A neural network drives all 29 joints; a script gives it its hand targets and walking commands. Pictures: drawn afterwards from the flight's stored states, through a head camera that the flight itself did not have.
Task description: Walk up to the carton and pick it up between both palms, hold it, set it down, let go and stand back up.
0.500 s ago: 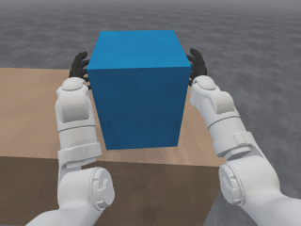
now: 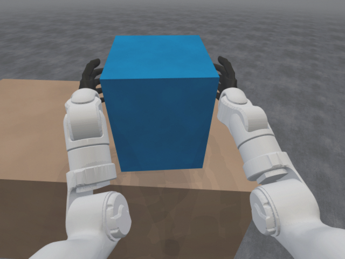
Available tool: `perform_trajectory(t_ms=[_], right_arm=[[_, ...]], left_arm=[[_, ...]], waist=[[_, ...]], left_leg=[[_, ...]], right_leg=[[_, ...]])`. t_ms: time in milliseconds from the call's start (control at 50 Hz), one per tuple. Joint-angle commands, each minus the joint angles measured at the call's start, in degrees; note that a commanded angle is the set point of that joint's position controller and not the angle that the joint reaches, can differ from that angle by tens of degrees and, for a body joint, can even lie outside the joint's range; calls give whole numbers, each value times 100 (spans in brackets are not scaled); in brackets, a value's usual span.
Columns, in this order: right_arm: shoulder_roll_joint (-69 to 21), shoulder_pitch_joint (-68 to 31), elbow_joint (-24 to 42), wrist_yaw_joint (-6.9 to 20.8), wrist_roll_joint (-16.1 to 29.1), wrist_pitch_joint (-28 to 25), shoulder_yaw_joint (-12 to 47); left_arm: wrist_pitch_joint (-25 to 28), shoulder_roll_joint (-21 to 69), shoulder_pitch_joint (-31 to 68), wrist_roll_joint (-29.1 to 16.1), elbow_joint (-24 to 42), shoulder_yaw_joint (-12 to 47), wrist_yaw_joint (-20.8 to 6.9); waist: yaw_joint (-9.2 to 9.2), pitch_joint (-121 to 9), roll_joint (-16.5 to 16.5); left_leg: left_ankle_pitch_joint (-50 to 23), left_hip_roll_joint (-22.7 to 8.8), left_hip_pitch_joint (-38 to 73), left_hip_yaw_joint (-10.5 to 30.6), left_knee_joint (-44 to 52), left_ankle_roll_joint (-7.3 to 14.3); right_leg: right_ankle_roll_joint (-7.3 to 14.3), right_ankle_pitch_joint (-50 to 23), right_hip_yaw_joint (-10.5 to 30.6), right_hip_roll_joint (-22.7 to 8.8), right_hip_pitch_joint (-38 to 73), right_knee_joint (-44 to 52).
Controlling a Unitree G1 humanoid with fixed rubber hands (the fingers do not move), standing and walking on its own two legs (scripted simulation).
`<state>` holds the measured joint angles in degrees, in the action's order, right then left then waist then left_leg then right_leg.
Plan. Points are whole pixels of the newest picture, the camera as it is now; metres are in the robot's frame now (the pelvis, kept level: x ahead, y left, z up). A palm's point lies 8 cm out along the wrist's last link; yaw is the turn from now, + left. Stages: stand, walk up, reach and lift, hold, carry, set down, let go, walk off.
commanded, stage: hold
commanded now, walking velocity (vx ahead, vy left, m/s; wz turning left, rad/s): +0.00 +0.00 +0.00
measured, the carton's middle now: (160, 103) +0.41 +0.00 +0.21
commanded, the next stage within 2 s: none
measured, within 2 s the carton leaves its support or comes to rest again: neither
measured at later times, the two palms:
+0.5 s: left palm (92, 92) +0.37 +0.14 +0.27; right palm (228, 91) +0.36 -0.14 +0.26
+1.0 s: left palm (90, 98) +0.36 +0.15 +0.26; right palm (227, 96) +0.35 -0.14 +0.25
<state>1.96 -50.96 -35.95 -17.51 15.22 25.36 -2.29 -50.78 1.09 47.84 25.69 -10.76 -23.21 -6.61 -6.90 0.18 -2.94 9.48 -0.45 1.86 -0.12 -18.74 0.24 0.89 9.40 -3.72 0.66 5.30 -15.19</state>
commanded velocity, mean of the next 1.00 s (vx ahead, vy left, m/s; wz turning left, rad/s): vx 0.00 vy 0.00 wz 0.00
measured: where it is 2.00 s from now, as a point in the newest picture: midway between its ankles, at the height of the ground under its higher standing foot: outside the picture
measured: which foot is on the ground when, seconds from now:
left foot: down 0.00-1.00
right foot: down 0.00-1.00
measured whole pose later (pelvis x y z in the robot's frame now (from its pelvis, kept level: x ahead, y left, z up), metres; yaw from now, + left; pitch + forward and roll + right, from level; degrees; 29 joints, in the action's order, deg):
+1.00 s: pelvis +0.00 +0.00 +0.00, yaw +0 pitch -12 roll -1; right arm 1.4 -49.5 -34.5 -17.3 14.4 25.2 -2.8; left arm -50.7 2.0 47.3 26.7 -9.4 -23.4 -6.7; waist -7.2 1.0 -3.7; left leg 8.9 -0.2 2.3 -0.3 -18.3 0.4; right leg 0.8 9.4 -3.6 0.5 5.5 -15.5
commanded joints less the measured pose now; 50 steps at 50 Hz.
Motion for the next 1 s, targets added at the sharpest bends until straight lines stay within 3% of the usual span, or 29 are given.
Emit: perform_trajectory(t_ms=[0,20,60,100,180,300,360,440,460,500,520,560,700,760,800,860,880,900,980], right_arm=[[-3306,-4523,1797,638,645,-268,1912],[-3303,-4660,2058,624,698,-257,2020],[-3226,-4441,1638,568,648,-161,1934],[-3194,-4281,1385,586,525,-121,1725],[-3277,-4398,1328,624,415,-193,1520],[-3325,-4642,1474,704,471,-310,1690],[-3185,-4727,1650,683,478,-337,1735],[-3184,-4482,1505,585,503,-236,1762],[-3192,-4491,1570,555,551,-223,1826],[-3198,-4344,1353,530,520,-187,1778],[-3172,-4307,1428,545,516,-186,1719],[-3234,-4318,1654,520,572,-203,1865],[-3221,-4321,1889,554,683,-192,1919],[-3034,-4280,1920,566,620,-170,1828],[-3007,-4282,2063,605,530,-203,1875],[-3077,-4274,1788,660,479,-214,1773],[-3053,-4264,1566,666,475,-221,1687],[-3129,-4204,1614,687,397,-251,1660],[-3040,-4374,1723,714,397,-300,1680]], left_arm=[[409,3044,3727,-1102,359,2504,-639],[415,3062,3706,-1153,359,2505,-616],[370,2935,3547,-1034,159,2363,-628],[320,2954,3541,-953,57,2307,-692],[392,3038,3798,-1000,-52,2313,-773],[541,3108,3928,-1119,65,2391,-582],[507,3072,3708,-1063,-45,2358,-567],[454,3014,3675,-1078,37,2314,-628],[444,2992,3645,-1063,117,2312,-654],[357,2925,3546,-901,-14,2223,-706],[355,2954,3551,-895,74,2242,-721],[329,2926,3440,-925,-25,2221,-770],[349,3070,3621,-1119,568,2575,-699],[285,3023,3534,-1038,479,2572,-676],[249,3026,3308,-1008,463,2484,-676],[263,3027,3408,-979,295,2401,-679],[268,2971,3422,-951,243,2364,-673],[277,3070,3426,-921,207,2334,-668],[344,3074,3458,-969,167,2410,-672]], waist=[[-17,-1988,336],[10,-2029,216],[-34,-1710,191],[-57,-1541,280],[-164,-1441,471],[-27,-1815,481],[71,-1996,335],[-63,-1947,263],[-56,-1817,167],[3,-1555,269],[-52,-1549,336],[16,-1596,252],[-155,-2015,471],[-177,-1651,436],[-95,-1699,393],[-84,-1401,412],[-82,-1269,377],[-25,-1387,353],[-83,-1645,495]], left_leg=[[-1374,262,182,-220,119,-163],[-1439,268,238,-232,120,-137],[-1276,239,232,-249,132,-145],[-801,235,168,-285,294,-157],[-408,225,-159,-301,407,-107],[-959,234,92,-247,245,-151],[-972,253,70,-241,270,-69],[-1208,272,306,-261,154,-157],[-1159,323,215,-277,217,-84],[-995,276,74,-303,302,-115],[-1107,294,37,-325,302,-114],[-1065,279,69,-310,261,-122],[-1661,278,419,-233,45,-234],[-1396,220,370,-205,119,-278],[-1241,250,320,-208,147,-256],[-936,247,139,-274,303,-223],[-849,198,90,-248,339,-171],[-809,231,153,-275,322,-170],[-827,189,217,-252,317,-164]], right_leg=[[-424,-1221,-93,269,487,-6],[-460,-1359,-88,268,534,-22],[-448,-1289,-120,273,481,-16],[-388,-648,-116,276,354,106],[-377,-425,-111,174,275,157],[-379,-724,-108,289,390,31],[-435,-759,-99,235,435,76],[-444,-1166,-102,263,483,0],[-504,-1183,-57,225,511,48],[-455,-1008,-63,209,477,86],[-458,-1121,-38,224,582,91],[-502,-1138,-72,225,611,53],[-421,-1646,-90,274,560,-60],[-397,-1148,-141,313,407,13],[-402,-887,-159,300,345,26],[-351,-542,-168,305,243,151],[-378,-523,-187,261,198,112],[-372,-428,-211,259,181,123],[-360,-518,-181,295,325,121]])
